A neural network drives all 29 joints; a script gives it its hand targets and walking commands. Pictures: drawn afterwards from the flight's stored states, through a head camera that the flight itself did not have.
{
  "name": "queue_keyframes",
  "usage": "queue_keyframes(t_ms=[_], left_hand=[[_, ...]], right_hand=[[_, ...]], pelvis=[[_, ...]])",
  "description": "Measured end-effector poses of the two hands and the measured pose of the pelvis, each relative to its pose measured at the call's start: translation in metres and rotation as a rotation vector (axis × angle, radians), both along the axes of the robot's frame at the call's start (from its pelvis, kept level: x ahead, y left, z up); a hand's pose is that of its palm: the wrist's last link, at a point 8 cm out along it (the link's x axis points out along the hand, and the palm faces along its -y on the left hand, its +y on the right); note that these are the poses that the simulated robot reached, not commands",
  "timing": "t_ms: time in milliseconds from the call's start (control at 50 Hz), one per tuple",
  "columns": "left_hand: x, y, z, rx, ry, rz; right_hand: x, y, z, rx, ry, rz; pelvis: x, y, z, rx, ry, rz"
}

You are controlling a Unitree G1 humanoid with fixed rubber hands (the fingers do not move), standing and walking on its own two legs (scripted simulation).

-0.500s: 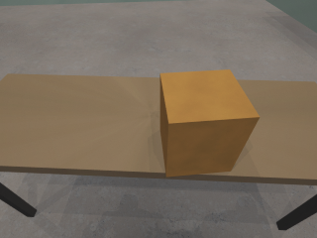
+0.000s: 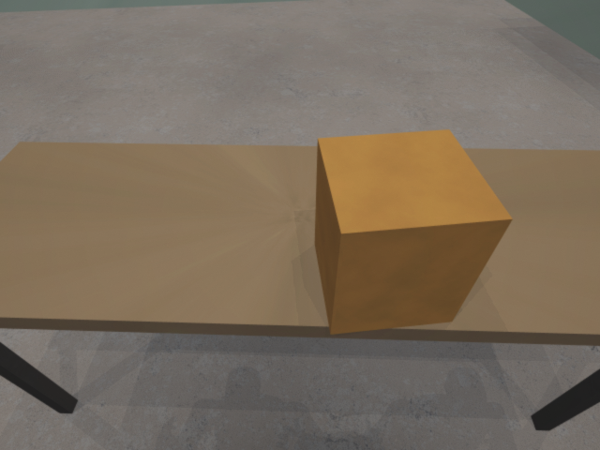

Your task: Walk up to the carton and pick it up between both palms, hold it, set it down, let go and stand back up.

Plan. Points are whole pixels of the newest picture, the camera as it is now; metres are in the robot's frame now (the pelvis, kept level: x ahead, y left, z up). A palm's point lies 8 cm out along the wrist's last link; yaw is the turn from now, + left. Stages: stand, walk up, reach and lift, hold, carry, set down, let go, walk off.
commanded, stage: walk up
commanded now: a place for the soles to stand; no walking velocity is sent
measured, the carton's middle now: (388, 234) +0.45 -0.12 +0.03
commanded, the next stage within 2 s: none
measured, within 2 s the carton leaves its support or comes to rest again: neither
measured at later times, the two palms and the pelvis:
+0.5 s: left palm out of the picture +0.06 +0.28 -0.12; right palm out of the picture +0.06 -0.35 -0.09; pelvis -0.01 -0.03 +0.00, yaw +0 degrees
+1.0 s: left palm out of the picture +0.08 +0.22 -0.11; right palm out of the picture +0.06 -0.40 -0.10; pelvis +0.01 -0.08 +0.00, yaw -3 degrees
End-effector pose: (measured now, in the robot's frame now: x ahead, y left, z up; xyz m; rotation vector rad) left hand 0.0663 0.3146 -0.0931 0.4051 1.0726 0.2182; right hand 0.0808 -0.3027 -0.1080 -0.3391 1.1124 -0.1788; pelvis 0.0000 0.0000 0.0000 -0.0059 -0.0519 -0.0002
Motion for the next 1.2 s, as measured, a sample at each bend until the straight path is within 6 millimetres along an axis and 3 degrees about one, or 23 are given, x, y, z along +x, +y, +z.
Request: queue_keyframes(t_ms=[160,240,320,480,600,700,780,920,1080,1200], left_hand=[[-0.009,0.023,-0.007,-0.012,0.039,0.019],[-0.008,0.026,-0.01,-0.031,0.069,0.009],[-0.005,0.02,-0.017,-0.051,0.098,0.004],[-0.003,-0.024,-0.026,-0.092,0.111,-0.009],[-0.003,-0.065,-0.023,-0.062,0.099,-0.033],[-0.004,-0.096,-0.012,-0.065,0.085,-0.032],[0.003,-0.106,-0.005,-0.063,0.067,-0.044],[0.012,-0.105,-0.01,-0.074,0.079,-0.053],[0.025,-0.089,-0.024,-0.113,0.098,-0.053],[0.031,-0.084,-0.026,-0.109,0.109,-0.059]], right_hand=[[0.0,0.021,0.006,-0.017,-0.013,0.014],[-0.001,0.019,0.013,-0.033,-0.023,0.017],[-0.008,0.003,0.021,-0.076,-0.034,0.014],[-0.021,-0.041,0.021,-0.106,-0.032,-0.002],[-0.028,-0.083,0.001,-0.074,-0.03,-0.028],[-0.032,-0.1,0.0,-0.048,-0.02,-0.05],[-0.032,-0.107,0.002,-0.04,-0.016,-0.061],[-0.029,-0.106,0.007,-0.054,-0.005,-0.067],[-0.023,-0.085,0.018,-0.088,-0.021,-0.063],[-0.018,-0.088,0.026,-0.109,-0.015,-0.062]], pelvis=[[-0.004,0.022,0.0,-0.019,0.006,0.006],[-0.002,0.022,0.001,-0.017,0.011,0.003],[-0.002,0.012,0.0,-0.004,0.011,0.003],[-0.007,-0.026,-0.004,0.04,0.006,-0.002],[-0.007,-0.068,-0.013,0.051,-0.011,-0.026],[-0.006,-0.087,-0.004,0.06,-0.026,-0.038],[-0.003,-0.094,0.0,0.058,-0.028,-0.048],[0.004,-0.092,0.001,0.041,-0.012,-0.056],[0.011,-0.069,0.0,0.006,-0.002,-0.063],[0.017,-0.07,0.001,0.007,0.007,-0.063]])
